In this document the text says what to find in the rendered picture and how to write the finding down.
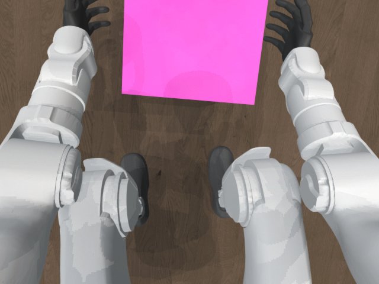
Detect robot left upper arm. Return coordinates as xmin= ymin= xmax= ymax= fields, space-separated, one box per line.
xmin=0 ymin=138 xmax=83 ymax=284

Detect robot left forearm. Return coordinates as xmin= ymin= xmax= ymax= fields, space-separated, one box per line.
xmin=0 ymin=26 xmax=97 ymax=149

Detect carton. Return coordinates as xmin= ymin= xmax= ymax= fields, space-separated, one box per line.
xmin=122 ymin=0 xmax=268 ymax=105

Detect robot right upper arm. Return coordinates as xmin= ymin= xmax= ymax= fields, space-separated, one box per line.
xmin=299 ymin=152 xmax=379 ymax=284

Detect robot right forearm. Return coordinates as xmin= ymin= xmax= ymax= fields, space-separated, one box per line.
xmin=278 ymin=47 xmax=379 ymax=160

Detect right robot shin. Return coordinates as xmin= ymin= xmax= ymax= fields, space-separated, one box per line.
xmin=218 ymin=147 xmax=301 ymax=218

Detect right robot foot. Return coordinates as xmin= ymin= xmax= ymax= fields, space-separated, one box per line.
xmin=208 ymin=146 xmax=234 ymax=218

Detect right robot hand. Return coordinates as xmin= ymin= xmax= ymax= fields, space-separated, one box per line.
xmin=263 ymin=0 xmax=313 ymax=62

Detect left robot hand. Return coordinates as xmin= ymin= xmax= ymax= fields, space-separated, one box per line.
xmin=63 ymin=0 xmax=111 ymax=36

